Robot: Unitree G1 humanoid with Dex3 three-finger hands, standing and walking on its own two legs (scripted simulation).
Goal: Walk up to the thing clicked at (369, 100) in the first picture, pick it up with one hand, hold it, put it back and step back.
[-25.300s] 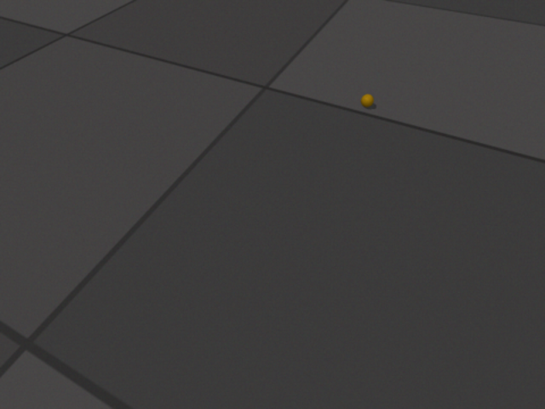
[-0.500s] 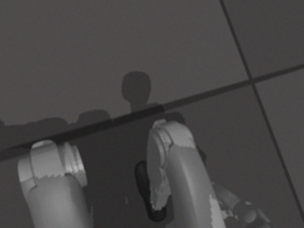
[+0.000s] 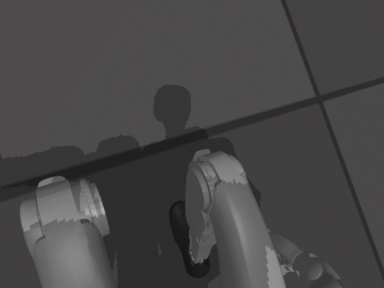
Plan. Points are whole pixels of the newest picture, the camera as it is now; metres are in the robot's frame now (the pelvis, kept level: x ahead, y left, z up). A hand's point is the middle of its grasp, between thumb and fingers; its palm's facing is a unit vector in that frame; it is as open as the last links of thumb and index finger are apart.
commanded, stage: close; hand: left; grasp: from above
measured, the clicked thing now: out of the picture +0.36 +0.41 -0.24
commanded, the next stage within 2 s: none
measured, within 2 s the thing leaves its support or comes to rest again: neither
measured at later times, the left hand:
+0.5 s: hand out of the picture +0.34 +0.40 -0.23, palm faces -0.43 -0.21 -0.88, open 10.3 cm
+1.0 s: hand out of the picture +0.34 +0.40 -0.23, palm faces -0.42 -0.21 -0.88, open 10.2 cm
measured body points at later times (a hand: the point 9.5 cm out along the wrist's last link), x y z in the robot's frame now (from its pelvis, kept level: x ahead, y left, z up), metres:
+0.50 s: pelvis +0.00 +0.00 +0.00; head +0.23 +0.16 +0.35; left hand +0.36 +0.41 -0.18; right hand +0.14 -0.25 -0.07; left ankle +0.07 +0.13 -0.25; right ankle +0.11 -0.12 -0.25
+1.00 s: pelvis +0.00 +0.00 +0.00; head +0.23 +0.16 +0.36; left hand +0.36 +0.41 -0.18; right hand +0.13 -0.26 -0.07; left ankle +0.07 +0.13 -0.25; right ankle +0.11 -0.12 -0.25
